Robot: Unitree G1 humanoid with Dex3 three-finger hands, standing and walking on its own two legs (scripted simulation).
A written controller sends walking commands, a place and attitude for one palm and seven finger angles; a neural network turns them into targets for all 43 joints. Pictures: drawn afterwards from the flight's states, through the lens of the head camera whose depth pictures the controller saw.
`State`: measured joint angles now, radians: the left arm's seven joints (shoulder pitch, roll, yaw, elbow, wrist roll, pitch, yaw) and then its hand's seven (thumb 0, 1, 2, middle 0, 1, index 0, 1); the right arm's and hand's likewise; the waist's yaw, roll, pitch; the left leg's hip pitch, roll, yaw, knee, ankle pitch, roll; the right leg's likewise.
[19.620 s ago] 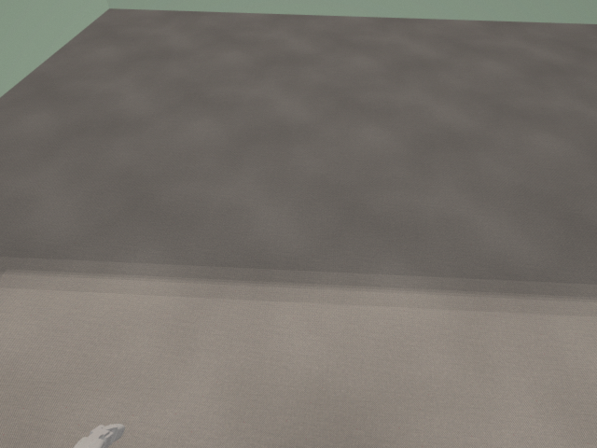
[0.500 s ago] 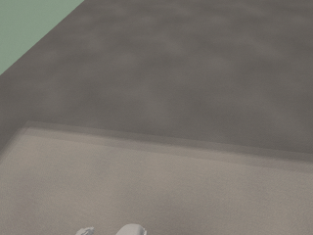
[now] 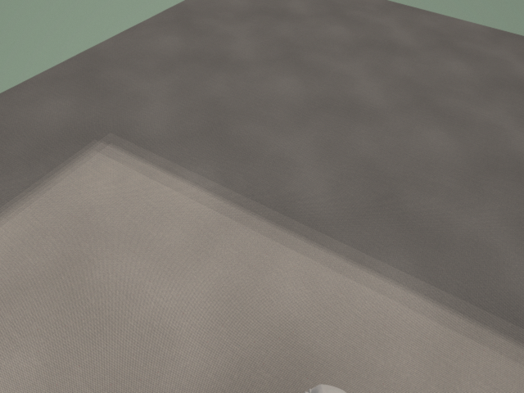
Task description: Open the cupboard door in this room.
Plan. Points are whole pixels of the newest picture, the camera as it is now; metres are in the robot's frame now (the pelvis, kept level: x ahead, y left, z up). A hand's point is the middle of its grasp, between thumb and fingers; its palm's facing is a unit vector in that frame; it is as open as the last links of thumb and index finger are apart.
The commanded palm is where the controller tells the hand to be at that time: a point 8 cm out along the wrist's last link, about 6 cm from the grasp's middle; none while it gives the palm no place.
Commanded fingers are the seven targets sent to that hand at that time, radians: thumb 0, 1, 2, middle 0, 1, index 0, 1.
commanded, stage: turn or walk to find it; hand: left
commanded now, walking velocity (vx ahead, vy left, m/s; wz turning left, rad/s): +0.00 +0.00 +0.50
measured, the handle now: out of the picture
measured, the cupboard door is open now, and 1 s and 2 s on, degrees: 0 0 0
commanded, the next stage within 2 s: none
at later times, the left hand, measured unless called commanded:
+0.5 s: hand out of the picture +0.01 +0.14 -0.14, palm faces +0.25 -0.92 -0.29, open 7.3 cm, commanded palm none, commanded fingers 0.00 0.90 0.90 -0.20 -0.30 -0.20 -0.30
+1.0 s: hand out of the picture -0.12 +0.20 -0.17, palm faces +0.53 -0.82 -0.23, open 7.4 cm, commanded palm none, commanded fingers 0.00 0.90 0.90 -0.20 -0.30 -0.20 -0.30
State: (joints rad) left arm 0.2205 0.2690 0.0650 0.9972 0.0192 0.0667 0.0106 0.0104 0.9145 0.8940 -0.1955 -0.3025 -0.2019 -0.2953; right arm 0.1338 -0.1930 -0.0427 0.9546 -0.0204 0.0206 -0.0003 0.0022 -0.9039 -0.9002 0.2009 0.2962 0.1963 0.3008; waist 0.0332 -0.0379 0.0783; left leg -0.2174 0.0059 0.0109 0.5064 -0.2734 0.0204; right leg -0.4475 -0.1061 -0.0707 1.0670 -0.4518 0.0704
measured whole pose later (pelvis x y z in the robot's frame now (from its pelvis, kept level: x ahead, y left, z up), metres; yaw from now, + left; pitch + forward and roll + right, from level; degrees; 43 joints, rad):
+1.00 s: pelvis -0.06 -0.02 +0.00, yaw +30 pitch -1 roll -2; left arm 0.19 0.27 0.06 0.97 0.02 0.06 0.00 0.01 0.91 0.89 -0.20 -0.30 -0.20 -0.30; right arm 0.14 -0.20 -0.04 0.94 -0.02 0.02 0.00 0.00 -0.90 -0.90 0.20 0.30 0.20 0.30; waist 0.03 -0.04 0.08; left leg -0.22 -0.01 0.01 0.48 -0.26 0.05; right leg -0.48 -0.10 -0.05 1.11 -0.40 0.08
